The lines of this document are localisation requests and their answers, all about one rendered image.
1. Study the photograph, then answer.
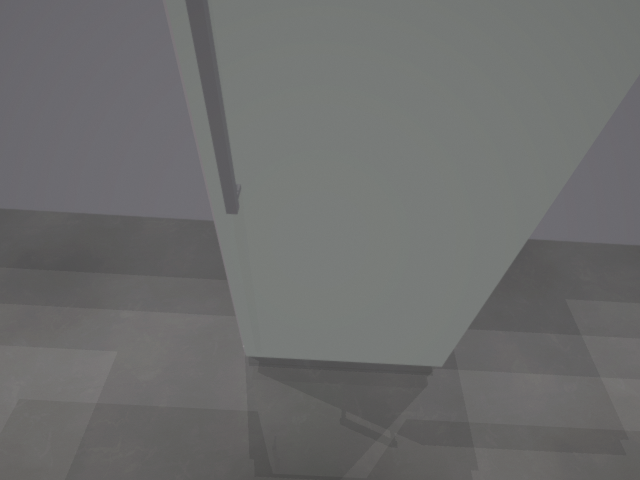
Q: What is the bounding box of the handle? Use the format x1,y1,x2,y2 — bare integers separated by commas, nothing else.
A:
185,0,241,214

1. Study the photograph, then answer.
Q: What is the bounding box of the fridge door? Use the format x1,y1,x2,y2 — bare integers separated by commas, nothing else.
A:
166,0,640,367

